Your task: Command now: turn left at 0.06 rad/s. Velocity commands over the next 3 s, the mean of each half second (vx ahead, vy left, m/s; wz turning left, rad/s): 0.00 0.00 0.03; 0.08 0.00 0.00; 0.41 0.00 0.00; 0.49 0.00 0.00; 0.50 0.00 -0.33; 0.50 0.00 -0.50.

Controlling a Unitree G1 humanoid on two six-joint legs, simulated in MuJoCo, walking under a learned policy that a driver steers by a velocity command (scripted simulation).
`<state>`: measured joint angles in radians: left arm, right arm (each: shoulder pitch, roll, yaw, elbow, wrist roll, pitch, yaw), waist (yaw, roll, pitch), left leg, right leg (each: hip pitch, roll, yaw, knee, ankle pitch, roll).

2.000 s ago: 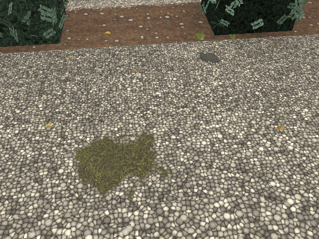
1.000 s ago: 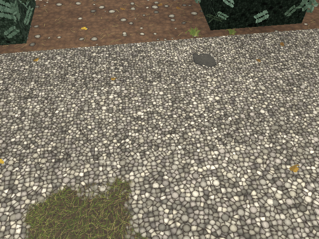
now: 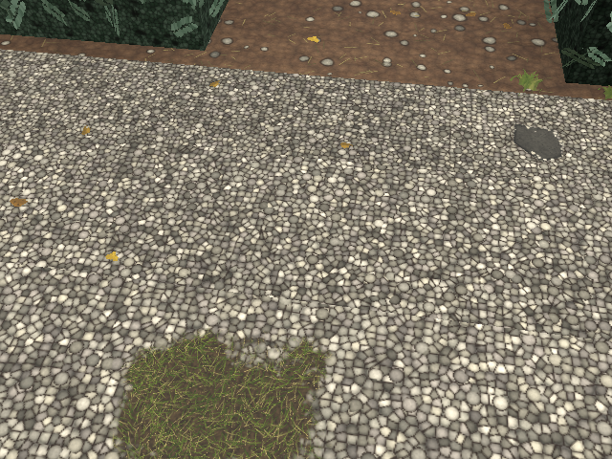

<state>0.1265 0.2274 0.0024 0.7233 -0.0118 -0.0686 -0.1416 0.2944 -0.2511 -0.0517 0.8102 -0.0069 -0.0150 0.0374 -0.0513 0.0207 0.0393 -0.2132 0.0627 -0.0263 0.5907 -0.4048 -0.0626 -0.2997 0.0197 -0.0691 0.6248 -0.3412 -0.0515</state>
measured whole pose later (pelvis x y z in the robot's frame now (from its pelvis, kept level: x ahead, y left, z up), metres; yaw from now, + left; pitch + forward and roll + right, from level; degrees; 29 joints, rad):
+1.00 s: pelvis +0.00 +0.02 +0.02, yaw +0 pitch -2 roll +1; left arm 0.32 0.26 0.03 0.82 0.04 -0.11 0.02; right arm 0.25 -0.27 -0.04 0.83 -0.08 -0.05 -0.01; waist 0.03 0.00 0.08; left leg -0.26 0.03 0.02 0.74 -0.52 0.06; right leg -0.11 0.00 -0.03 0.36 -0.23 -0.08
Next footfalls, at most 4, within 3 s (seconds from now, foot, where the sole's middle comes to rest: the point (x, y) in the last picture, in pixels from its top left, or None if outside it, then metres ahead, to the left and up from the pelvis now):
1.12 left None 0.08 0.16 -0.76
1.66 right None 0.49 -0.06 -0.93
2.04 left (241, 357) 0.80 0.18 -0.93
2.84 right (370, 276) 1.15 -0.21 -1.09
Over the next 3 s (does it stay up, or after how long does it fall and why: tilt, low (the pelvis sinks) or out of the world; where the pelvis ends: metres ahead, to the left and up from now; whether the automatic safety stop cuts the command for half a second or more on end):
stays up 1.13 -0.12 -0.33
